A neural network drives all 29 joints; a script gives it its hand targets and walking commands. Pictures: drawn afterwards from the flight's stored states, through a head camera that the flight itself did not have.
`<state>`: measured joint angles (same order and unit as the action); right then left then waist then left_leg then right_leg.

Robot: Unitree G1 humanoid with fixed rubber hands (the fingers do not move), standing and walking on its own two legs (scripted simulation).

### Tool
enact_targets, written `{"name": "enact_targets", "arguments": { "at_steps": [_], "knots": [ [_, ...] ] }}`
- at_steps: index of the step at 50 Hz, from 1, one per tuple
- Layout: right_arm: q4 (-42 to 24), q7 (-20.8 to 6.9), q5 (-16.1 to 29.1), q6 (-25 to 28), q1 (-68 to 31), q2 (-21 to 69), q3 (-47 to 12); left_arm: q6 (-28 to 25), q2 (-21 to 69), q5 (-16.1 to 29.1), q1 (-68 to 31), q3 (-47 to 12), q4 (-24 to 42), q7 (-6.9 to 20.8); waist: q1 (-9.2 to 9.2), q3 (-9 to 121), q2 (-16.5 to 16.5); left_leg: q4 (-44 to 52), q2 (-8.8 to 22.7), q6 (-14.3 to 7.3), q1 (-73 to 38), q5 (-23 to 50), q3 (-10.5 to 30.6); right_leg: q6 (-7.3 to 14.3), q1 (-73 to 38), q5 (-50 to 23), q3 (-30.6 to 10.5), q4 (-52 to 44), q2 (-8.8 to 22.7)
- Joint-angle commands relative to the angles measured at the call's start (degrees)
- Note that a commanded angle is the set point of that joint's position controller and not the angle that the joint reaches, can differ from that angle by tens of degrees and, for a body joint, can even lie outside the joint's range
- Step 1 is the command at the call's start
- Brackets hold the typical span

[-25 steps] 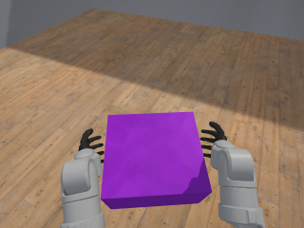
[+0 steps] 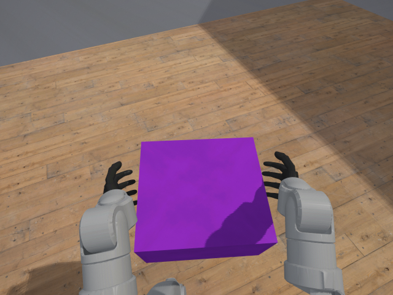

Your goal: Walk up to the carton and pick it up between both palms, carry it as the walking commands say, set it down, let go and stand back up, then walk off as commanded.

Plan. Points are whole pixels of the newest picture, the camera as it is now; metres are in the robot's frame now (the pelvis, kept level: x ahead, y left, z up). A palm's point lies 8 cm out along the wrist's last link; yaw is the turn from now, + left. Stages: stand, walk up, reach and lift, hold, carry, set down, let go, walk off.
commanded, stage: carry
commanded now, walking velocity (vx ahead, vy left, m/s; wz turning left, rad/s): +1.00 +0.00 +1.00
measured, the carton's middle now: (200, 199) +0.33 +0.04 -0.01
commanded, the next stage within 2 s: none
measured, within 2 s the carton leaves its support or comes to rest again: neither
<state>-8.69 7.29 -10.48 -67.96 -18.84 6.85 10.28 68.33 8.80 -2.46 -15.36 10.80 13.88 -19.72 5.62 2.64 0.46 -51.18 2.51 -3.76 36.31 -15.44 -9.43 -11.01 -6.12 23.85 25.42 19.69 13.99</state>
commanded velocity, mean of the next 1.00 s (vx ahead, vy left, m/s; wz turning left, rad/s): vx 1.00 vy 0.00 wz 1.00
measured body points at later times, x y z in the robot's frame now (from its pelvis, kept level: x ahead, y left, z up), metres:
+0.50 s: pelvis +0.52 +0.10 +0.00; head +0.57 +0.12 +0.44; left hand +0.73 +0.38 +0.05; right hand +0.88 +0.08 +0.05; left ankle +0.31 +0.06 -0.61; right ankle +0.58 -0.07 -0.72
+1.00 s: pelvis +0.98 +0.43 -0.01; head +1.04 +0.44 +0.43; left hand +1.05 +0.75 +0.03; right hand +1.30 +0.53 +0.01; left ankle +0.86 +0.40 -0.72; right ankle +1.18 +0.41 -0.71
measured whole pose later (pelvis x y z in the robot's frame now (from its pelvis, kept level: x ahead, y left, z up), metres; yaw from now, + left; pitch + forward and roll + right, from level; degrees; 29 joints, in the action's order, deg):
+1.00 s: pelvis +0.98 +0.43 -0.01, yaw +53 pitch +5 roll +3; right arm -13.0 17.8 -3.0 -69.0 -13.5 5.9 6.1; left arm 65.9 8.4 -7.9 -13.8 12.5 10.3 -8.1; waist -5.7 -0.9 -2.6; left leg -37.9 -8.4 -5.3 14.4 -27.7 0.4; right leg -8.3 37.8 19.4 -0.5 45.5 9.8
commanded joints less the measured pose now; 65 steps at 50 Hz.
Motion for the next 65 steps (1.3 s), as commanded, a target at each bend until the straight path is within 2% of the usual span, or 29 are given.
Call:
{"name": "enact_targets", "arguments": {
  "at_steps": [1, 4, 5, 6, 7, 12, 16, 19, 21, 22, 23, 27, 31, 33, 35, 36, 37, 38, 39, 40, 43, 46, 50, 51, 53, 54, 56, 60, 65],
  "knots": [
    [-3.48, -16.77, 24.27, 0.59, -27.82, 56.14, -38.0, 1.17, 52.17, 27.11, -36.61, -41.06, 0.97, 36.11, -4.15, 11.5, 12.31, 11.51, -6.62, -2.04, -12.75, 4.94, -8.68, 5.62, -4.0, -65.96, -1.47, 1.39, 6.55],
    [-2.97, -16.41, 24.99, 0.97, -26.87, 56.08, -37.72, 2.12, 50.21, 26.45, -35.64, -39.4, -0.4, 36.83, -8.41, 20.52, 14.14, 13.9, -12.33, -6.49, -36.96, 3.96, -9.85, 3.15, 6.02, -77.35, 0.01, 33.6, 6.79],
    [-3.73, -16.86, 26.37, 1.17, -30.6, 55.97, -38.06, 2.16, 49.97, 25.42, -37.6, -39.25, -0.11, 36.97, -9.12, 19.81, 6.38, 21.27, -9.52, -9.22, -45.45, 2.33, 1.71, 1.64, 19.91, -45.02, -2.74, 48.92, 3.29],
    [-3.5, -17.63, 26.94, 1.21, -32.78, 55.09, -38.37, 2.13, 50.17, 23.11, -36.81, -39.71, 0.02, 36.6, -6.64, 15.99, -12.74, 28.66, 5.25, -15.31, -51.99, 1.6, 35.13, -1.0, 43.52, 3.81, -7.48, 65.39, -8.44],
    [-0.95, -18.12, 27.87, 1.68, -32.51, 55.38, -38.9, 1.76, 48.17, 23.14, -37.38, -38.46, -0.95, 36.64, -7.1, 20.52, -10.68, 33.01, 12.26, -23.64, -55.0, 3.06, 56.91, -0.54, 51.19, 7.95, -25.6, 76.48, -11.84],
    [-3.38, -20.25, 32.15, 0.84, -34.83, 60.26, -41.33, -0.83, 56.14, 19.41, -33.17, -35.94, -3.96, 33.56, -6.12, 20.88, 6.08, 25.67, 7.35, -14.55, -39.71, 18.76, 35.71, 3.36, 47.2, 7.79, -30.37, 52.51, -4.33],
    [-10.28, -20.99, 34.81, 1.52, -37.48, 57.99, -41.77, -3.17, 56.31, 18.61, -32.66, -35.87, 0.1, 31.36, -6.62, 15.04, -3.86, 29.65, 3.42, -12.18, -29.18, 22.52, 26.87, 3.06, 37.2, -1.12, -22.17, 19.57, -7.6],
    [-8.39, -21.42, 32.69, 1.44, -27.14, 56.02, -39.5, -4.24, 56.53, 16.86, -27.25, -38.84, 3.52, 28.63, -5.51, 29.78, -7.03, 14.82, -1.39, -8.17, -33.39, 57.06, 18.32, 5.73, 14.65, -16.83, -17.06, 7.17, -13.98],
    [-12.15, -21.28, 32.26, 1.83, -29.69, 54.06, -40.67, -5.17, 56.51, 16.78, -28.31, -42.38, 8.41, 27.79, -1.6, 36.82, 0.65, -4.92, -2.26, -2.93, -13.22, 39.62, 13.36, 8.82, -17.18, -21.93, -20.66, 5.58, -4.25],
    [-15.42, -21.36, 32.56, 1.75, -30.32, 54.24, -42.09, -5.49, 55.87, 15.84, -26.14, -42.28, 8.19, 27.56, -2.18, 41.77, 10.86, -20.29, -6.81, -0.37, 2.64, 3.3, 10.67, 15.69, -30.08, -19.03, -44.96, 2.52, 12.16],
    [-13.26, -21.69, 33.17, 0.45, -32.29, 54.46, -42.07, -5.08, 56.97, 15.27, -21.19, -40.91, 1.92, 27.18, -1.81, 37.14, 19.08, -31.29, -7.29, -0.08, 13.64, -10.0, 11.23, 21.66, -33.4, -33.66, -56.51, 2.93, 17.86],
    [-7.41, -20.98, 29.15, 0.29, -20.21, 53.52, -39.22, -3.69, 57.17, 17.61, -18.64, -42.52, 3.84, 28.92, -0.1, 21.19, 5.81, -23.61, 2.51, 0.47, 31.55, -14.89, 12.82, 13.82, -32.88, -40.58, -41.21, 3.91, 16.73],
    [-9.3, -18.71, 26.08, 1.54, -19.53, 52.61, -39.52, -2.8, 51.34, 22.72, -24.13, -44.21, 6.9, 31.62, -0.47, 8.43, 4.6, -1.94, 1.63, 0.46, 20.29, -8.25, 1.18, 8.26, -16.6, -50.75, -21.86, -5.5, 9.99],
    [-7.36, -16.85, 22.66, 1.89, -17.6, 53.18, -38.33, -1.88, 50.71, 26.41, -30.07, -46.13, 6.99, 33.67, -4.37, 12.35, 6.39, 15.75, -5.61, -0.76, -7.63, 9.26, -5.17, 4.52, -4.04, -75.45, -7.52, -0.72, 4.61],
    [-6.81, -15.5, 21.68, 2.67, -17.6, 52.47, -39.71, -1.07, 50.76, 27.89, -29.89, -44.27, 3.77, 35.58, -6.1, 19.48, 20.28, 13.93, -13.06, -2.01, -26.28, 13.65, -9.78, 4.43, 1.17, -96.17, -4.31, 11.19, 3.73],
    [-9.81, -15.18, 22.17, 3.44, -20.39, 50.61, -39.55, -0.86, 50.43, 28.58, -31.04, -44.5, 3.73, 36.28, -7.37, 22.21, 17.18, 10.95, -15.04, -4.28, -39.99, 15.06, -10.44, 4.16, 10.15, -96.12, -4.74, 21.66, 4.29],
    [-8.61, -14.82, 22.69, 3.58, -21.54, 51.08, -40.37, -0.23, 49.3, 28.38, -32.45, -43.87, 2.9, 36.81, -9.2, 24.37, 8.76, 15.77, -11.33, -7.26, -55.04, 20.95, -3.42, 3.38, 24.79, -68.25, -7.21, 37.4, 2.83],
    [-8.39, -14.82, 22.4, 3.69, -24.74, 51.5, -40.08, -0.07, 49.38, 27.25, -33.23, -44.9, 3.77, 37.6, -7.69, 25.72, -3.3, 20.33, 2.14, -13.92, -64.59, 6.79, 23.54, 0.82, 41.83, -15.13, -10.44, 57.72, -6.45],
    [-3.82, -14.86, 22.1, 3.3, -26.85, 49.31, -38.51, 0.59, 47.68, 26.71, -33.52, -43.7, -1.68, 37.99, -7.73, 19.57, -6.14, 26.45, 9.47, -19.02, -59.56, 10.44, 42.63, 1.52, 49.65, 5.66, -18.72, 75.6, -13.02],
    [-5.33, -14.85, 23.2, 3.55, -27.11, 49.27, -38.88, 0.17, 47.74, 27.96, -33.84, -43.16, 0.42, 37.74, -8.33, 24.61, -3.62, 26.8, 12.41, -22.16, -63.93, 17.68, 49.17, 1.53, 54.36, 1.65, -28.76, 81.14, -12.6],
    [-2.43, -16.89, 27.27, 2.6, -21.57, 54.89, -41.2, -0.65, 51.38, 22.85, -26.78, -38.83, -3.15, 35.53, -7.46, 24.6, 7.06, 28.74, 12.45, -17.28, -46.34, 6.54, 42.25, 2.34, 51.86, 2.65, -37.73, 72.87, -3.61],
    [-12.5, -18.91, 33.19, 2.96, -35.49, 58.53, -46.54, -2.77, 49.78, 19.06, -31.19, -35.77, 3.18, 34.2, -4.78, 12.36, 4.1, 30.75, 12.32, -11.3, -18.24, 7.88, 33.52, 2.82, 40.93, 14.68, -38.06, 40.93, 2.36],
    [-10.7, -20.03, 35.01, 1.91, -29.3, 56.38, -43.43, -4.32, 53.74, 17.91, -25.63, -34.95, 5.84, 31.65, -2.6, 21.37, -0.66, 13.24, 0.91, -5.71, 4.42, 10.08, 17.09, 2.11, -5.9, -20.01, -18.0, 18.73, -7.14],
    [-11.41, -20.41, 35.11, 1.66, -28.63, 54.33, -43.09, -4.92, 51.4, 15.38, -19.55, -35.53, 5.1, 30.23, -0.24, 27.25, 10.95, -4.01, -3.71, -4.58, 6.3, 16.69, 10.66, 1.5, -15.6, -16.04, -14.73, 15.25, -7.05],
    [-14.05, -20.98, 34.65, 0.88, -32.97, 51.82, -44.27, -5.25, 50.71, 12.76, -13.6, -36.71, -0.31, 28.84, -1.47, 35.61, 27.21, -29.35, -7.88, 0.37, 12.99, -16.06, 10.76, 12.15, -22.88, -15.22, -56.29, -0.55, 19.31],
    [-14.24, -21.37, 33.92, 0.2, -32.51, 52.3, -44.87, -5.05, 53.2, 14.43, -16.34, -39.83, 1.93, 28.22, -2.22, 35.08, 15.52, -35.04, -2.87, -0.6, 14.88, -10.32, 15.49, 16.99, -22.04, -14.48, -62.23, 0.35, 22.72],
    [-9.39, -21.84, 32.32, -0.34, -29.0, 53.84, -42.07, -3.84, 54.99, 16.89, -24.36, -42.64, 6.68, 28.22, -1.82, 27.06, 1.83, -37.56, 2.22, 0.85, 20.56, -7.52, 13.0, 15.93, -20.17, -23.04, -48.57, 3.37, 23.14],
    [-4.73, -20.7, 29.73, 0.75, -23.64, 57.39, -40.22, -2.95, 54.46, 20.44, -25.18, -42.76, 8.88, 30.78, -0.54, 15.09, 7.16, -31.84, 1.64, 0.12, 35.13, -6.99, 7.35, 7.51, -28.51, -52.81, -27.3, 5.47, 12.59],
    [-4.8, -15.77, 22.33, 1.03, -19.51, 54.39, -38.51, 0.13, 48.53, 26.62, -29.93, -41.9, 4.63, 35.29, -3.65, 8.93, 7.26, 1.25, -4.82, -2.52, 5.56, 8.01, -9.23, 1.39, -8.69, -75.95, -3.51, -5.37, 3.06]
  ]
}}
